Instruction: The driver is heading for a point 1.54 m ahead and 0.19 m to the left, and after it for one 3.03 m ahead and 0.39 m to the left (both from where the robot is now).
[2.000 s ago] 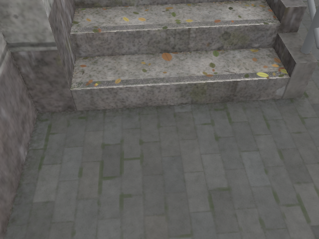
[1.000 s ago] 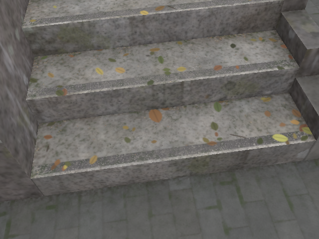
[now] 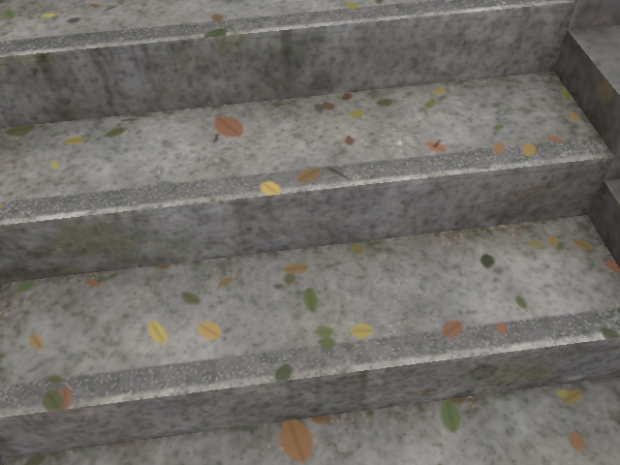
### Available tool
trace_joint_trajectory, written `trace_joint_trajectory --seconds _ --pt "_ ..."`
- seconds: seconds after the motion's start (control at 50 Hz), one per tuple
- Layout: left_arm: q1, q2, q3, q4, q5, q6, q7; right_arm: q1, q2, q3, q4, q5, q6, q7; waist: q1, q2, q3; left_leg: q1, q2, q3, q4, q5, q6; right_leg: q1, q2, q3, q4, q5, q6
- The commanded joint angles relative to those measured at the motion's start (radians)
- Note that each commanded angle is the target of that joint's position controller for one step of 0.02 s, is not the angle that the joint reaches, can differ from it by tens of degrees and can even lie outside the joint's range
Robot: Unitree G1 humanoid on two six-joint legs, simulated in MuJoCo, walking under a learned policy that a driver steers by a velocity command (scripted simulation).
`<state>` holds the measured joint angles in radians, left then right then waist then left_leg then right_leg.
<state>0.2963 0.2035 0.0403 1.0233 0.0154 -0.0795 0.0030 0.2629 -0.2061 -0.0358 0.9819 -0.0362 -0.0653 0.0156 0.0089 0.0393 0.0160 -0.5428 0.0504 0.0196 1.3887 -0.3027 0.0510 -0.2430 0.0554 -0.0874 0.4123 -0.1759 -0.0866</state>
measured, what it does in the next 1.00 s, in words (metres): climbs: left foot 0.16 m higher, then right foot 0.16 m higher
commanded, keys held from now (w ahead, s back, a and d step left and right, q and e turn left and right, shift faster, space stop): w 1.00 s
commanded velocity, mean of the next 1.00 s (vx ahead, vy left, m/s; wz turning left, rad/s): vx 0.50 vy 0.00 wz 0.00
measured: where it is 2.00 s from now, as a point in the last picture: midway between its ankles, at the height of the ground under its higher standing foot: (288, 45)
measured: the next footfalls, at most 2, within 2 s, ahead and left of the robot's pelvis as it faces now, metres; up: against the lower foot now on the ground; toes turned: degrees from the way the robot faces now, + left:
left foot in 0.40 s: +0.39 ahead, +0.15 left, +0.16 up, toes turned +6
right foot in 0.96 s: +0.70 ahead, -0.01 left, +0.32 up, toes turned -2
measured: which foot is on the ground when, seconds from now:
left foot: up 0.00-0.38, down 0.40-1.00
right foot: down 0.00-0.40, up 0.42-0.94, down 0.96-1.00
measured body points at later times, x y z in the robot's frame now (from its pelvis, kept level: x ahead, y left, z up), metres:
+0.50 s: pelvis +0.26 +0.08 +0.07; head +0.29 +0.07 +0.51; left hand +0.27 +0.32 -0.08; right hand +0.43 -0.13 -0.05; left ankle +0.35 +0.14 -0.58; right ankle +0.10 -0.07 -0.52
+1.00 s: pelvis +0.55 +0.07 +0.20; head +0.56 +0.08 +0.65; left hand +0.82 +0.24 +0.13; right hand +0.43 -0.11 +0.05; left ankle +0.37 +0.14 -0.54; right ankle +0.65 -0.01 -0.42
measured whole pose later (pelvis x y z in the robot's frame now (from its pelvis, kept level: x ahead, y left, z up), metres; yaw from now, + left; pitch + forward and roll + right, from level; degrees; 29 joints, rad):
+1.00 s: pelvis +0.55 +0.07 +0.20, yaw +1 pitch +10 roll -6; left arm -0.13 0.11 -0.06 0.74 0.02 0.05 -0.07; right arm 0.54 -0.14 0.03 1.19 -0.08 -0.10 0.15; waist -0.03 0.10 -0.16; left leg -0.04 0.07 0.07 0.26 -0.12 0.12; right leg -0.96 0.04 -0.18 1.21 -0.47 -0.11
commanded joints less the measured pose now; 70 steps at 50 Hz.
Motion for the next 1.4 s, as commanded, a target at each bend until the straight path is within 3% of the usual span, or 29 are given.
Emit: trace_joint_trajectory --seconds 0.02,0.18,0.28,0.34,0.38,0.4,0.42,0.44,0.46,0.48,0.5,0.56,0.58,0.64,0.68,0.76,0.84,0.86,0.9,0.94,0.98,1.0,1.04,1.06,1.14,1.2,1.28,1.34,1.4 --pt "0.085 0.088 0.009 -0.005 0.002 -0.019 0.001 0.056 -0.022 -0.011 -0.041 -0.015 0.018 0.007 -0.027 -0.063 -0.006 -0.187 0.036 0.0 0.142 0.067 -0.021 0.05 -0.278 0.263 -0.214 0.128 -0.146" --pt "0.333 0.072 -0.009 0.085 0.02 -0.033 0.012 -0.342 0.073 0.039 -0.294 -0.009 0.039 -0.059 0.052 -0.103 0.124 -1.056 0.027 -0.026 0.928 -0.218 0.029 0.297 -0.4 0.426 -0.209 -0.16 -0.2" --pt "0.276 0.064 -0.036 0.107 -0.01 -0.019 0.022 -0.49 0.078 0.084 -0.486 0.011 0.051 -0.042 0.023 -0.057 0.151 -0.824 0.051 0.083 0.478 -0.204 0.035 0.041 -0.263 0.188 -0.402 -0.159 -0.095" --pt "0.18 0.071 -0.047 0.05 -0.062 -0.007 0.049 -0.319 0.119 0.116 -0.442 0.047 0.068 -0.029 -0.051 -0.087 -0.024 -0.078 -0.016 0.192 -0.043 -0.065 0.079 -0.071 -0.204 0.001 -0.427 0.836 -0.136" --pt "0.198 0.218 -0.003 0.047 -0.069 -0.035 0.027 0.035 0.013 0.063 -0.325 0.041 0.066 -0.044 -0.202 -0.27 -0.31 0.196 -0.106 0.175 -0.13 -0.068 0.102 0.2 -0.305 0.029 -0.017 1.683 -0.129" --pt "0.146 0.265 0.026 0.032 -0.081 -0.049 0.0 0.132 -0.059 0.035 -0.282 0.006 0.051 -0.041 -0.258 -0.252 -0.379 0.265 -0.123 0.098 -0.37 -0.046 0.111 0.298 -0.288 0.029 0.242 1.64 -0.079" --pt "0.169 0.17 0.018 -0.003 -0.056 -0.057 -0.02 0.197 -0.147 0.0 -0.244 -0.047 0.033 -0.053 -0.22 -0.074 -0.407 0.408 0.06 -0.3 -0.593 -0.132 0.166 0.074 -0.187 0.065 0.579 1.142 -0.033" --pt "0.168 0.039 0.008 -0.063 -0.024 -0.054 -0.052 0.26 -0.273 -0.043 -0.168 -0.024 0.047 -0.072 -0.172 0.274 -0.41 0.533 0.285 -0.895 -1.029 0.116 0.227 -0.254 0.092 0.154 1.043 0.031 0.017" --pt "0.179 0.002 0.008 -0.084 0.027 -0.044 -0.057 0.118 -0.234 -0.052 -0.181 0.002 0.052 -0.069 -0.09 0.101 -0.405 0.452 0.319 -0.987 -1.078 -0.113 0.181 -0.362 0.031 0.341 1.315 0.06 -0.008" --pt "0.081 -0.01 0.015 -0.142 0.038 -0.029 -0.053 -0.024 -0.141 -0.034 -0.159 0.029 0.05 -0.054 -0.014 0.024 -0.182 0.258 0.271 -0.854 -1.043 -0.302 0.184 -0.483 -0.025 0.207 1.404 0.127 -0.006" --pt "0.028 -0.01 0.01 -0.089 -0.003 0.004 -0.07 0.067 -0.039 0.011 -0.088 -0.023 0.037 0.026 -0.12 0.049 0.053 0.108 0.188 -0.636 -1.007 -0.317 0.209 -0.714 0.016 0.418 1.503 0.241 -0.088" --pt "0.102 -0.079 -0.028 -0.097 -0.002 0.024 -0.068 -0.025 0.118 0.068 0.014 -0.05 0.031 0.078 0.033 -0.03 -0.035 0.086 0.162 -0.449 -1.027 -0.101 0.136 -0.865 0.017 0.451 1.615 0.325 -0.233" --pt "0.086 -0.038 -0.024 -0.107 -0.005 0.026 -0.065 0.007 0.091 0.066 0.058 -0.092 0.027 0.083 0.039 -0.066 -0.062 0.149 0.148 -0.348 -1.015 -0.01 0.117 -0.969 0.016 0.43 1.623 0.375 -0.237" --pt "-0.035 -0.012 -0.027 -0.144 -0.023 0.015 -0.066 -0.029 0.057 0.061 0.047 -0.097 -0.007 0.077 0.08 -0.027 -0.099 0.051 0.049 -0.025 -1.061 0.128 0.055 -0.932 -0.035 0.246 1.497 0.336 -0.177" --pt "-0.172 -0.047 -0.05 -0.172 -0.015 0.015 -0.072 0.173 0.056 0.07 0.118 -0.117 -0.008 0.056 0.029 0.089 -0.078 0.154 0.059 -0.068 -1.097 0.124 0.094 -1.108 -0.037 0.155 1.76 0.191 -0.172" --pt "-0.384 -0.029 -0.084 -0.266 -0.013 0.04 -0.041 0.375 0.043 0.093 0.203 -0.14 -0.002 0.084 -0.033 -0.011 -0.066 0.401 0.132 -0.132 -1.133 0.115 0.11 -1.348 -0.083 0.166 1.534 0.238 -0.172" --pt "-0.61 -0.038 -0.094 -0.352 0.009 0.109 -0.042 0.465 0.029 0.096 0.218 -0.083 -0.009 0.114 -0.09 0.045 -0.044 0.392 0.199 -0.119 -1.263 0.391 0.146 -1.213 -0.165 -0.027 1.266 0.06 -0.1" --pt "-0.561 -0.061 -0.098 -0.339 0.031 0.115 -0.059 0.36 0.021 0.097 0.178 -0.056 -0.02 0.118 -0.027 0.082 -0.049 0.273 0.185 -0.041 -1.274 0.658 0.147 -0.968 -0.144 -0.098 1.161 0.002 -0.114" --pt "-0.563 -0.047 -0.097 -0.372 0.018 0.137 -0.099 0.347 -0.11 0.078 0.172 -0.029 -0.048 0.123 0.027 0.17 -0.153 0.25 0.222 -0.012 -1.234 1.409 0.232 -0.638 -0.034 -0.158 1.048 -0.079 -0.079" --pt "-0.461 -0.024 -0.084 -0.366 0.02 0.132 -0.095 0.357 -0.176 0.046 0.187 -0.002 -0.053 0.119 0.071 0.187 -0.156 0.63 0.261 0.004 -1.114 1.643 0.228 -0.683 0.019 -0.119 0.761 -0.209 -0.054" --pt "-0.295 0.007 -0.067 -0.313 0.017 0.122 -0.066 0.349 -0.198 0.011 0.201 -0.041 -0.046 0.128 0.111 0.165 -0.26 0.637 0.252 0.013 -0.887 1.925 0.182 -0.422 0.023 -0.046 0.635 -0.131 -0.095" --pt "-0.12 0.054 -0.057 -0.227 -0.024 0.13 -0.059 0.439 -0.122 0.027 0.203 -0.088 -0.055 0.148 0.105 0.034 -0.446 0.292 0.19 -0.077 -0.685 1.844 0.159 0.031 -0.037 0.227 0.587 -0.084 -0.201" --pt "0.27 0.169 -0.006 -0.11 0.055 0.136 -0.042 0.222 -0.031 0.012 0.166 -0.018 -0.022 0.173 0.271 -0.305 -0.318 -0.224 -0.144 -0.192 0.253 0.387 0.091 0.152 -0.281 0.911 0.0 -0.146 -0.393" --pt "0.289 0.164 -0.003 -0.046 0.051 0.093 -0.034 0.185 -0.047 0.001 0.135 0.007 -0.015 0.156 0.208 -0.188 -0.22 -0.472 -0.17 -0.36 0.626 0.372 0.131 0.131 -0.297 0.959 -0.041 -0.326 -0.308" --pt "-0.031 -0.146 -0.067 0.059 0.046 0.026 -0.098 0.067 0.068 0.053 0.004 -0.011 0.006 0.072 -0.066 0.054 -0.14 -0.724 -0.094 -0.286 0.714 0.349 0.237 -0.036 -0.238 0.39 0.023 0.106 -0.161" --pt "-0.059 -0.116 -0.063 0.025 0.079 0.006 -0.089 -0.056 0.105 0.074 -0.059 0.019 0.016 0.065 -0.118 -0.117 -0.058 -0.738 -0.048 -0.098 0.892 0.07 0.222 -0.231 -0.187 0.213 -0.118 -0.018 -0.143" --pt "0.155 0.0 -0.06 0.066 0.137 0.005 -0.083 -0.332 0.041 0.101 -0.204 0.023 0.011 0.06 -0.028 -0.062 -0.071 -0.745 0.037 -0.013 0.453 0.316 0.181 -0.223 -0.167 0.152 -0.174 -0.044 -0.111" --pt "0.112 0.063 -0.067 0.001 0.062 0.002 -0.12 -0.379 0.05 0.104 -0.224 0.009 0.046 0.076 -0.055 -0.209 -0.058 -0.239 0.009 0.129 0.221 0.147 0.083 -0.429 -0.249 0.116 -0.4 0.333 -0.212" --pt "0.203 0.197 -0.02 0.041 0.003 -0.053 -0.124 -0.372 0.005 0.091 -0.275 -0.005 0.082 0.084 -0.082 -0.192 -0.118 -0.313 -0.093 0.192 -0.162 -0.072 0.045 0.13 -0.345 0.116 -0.188 1.314 -0.234"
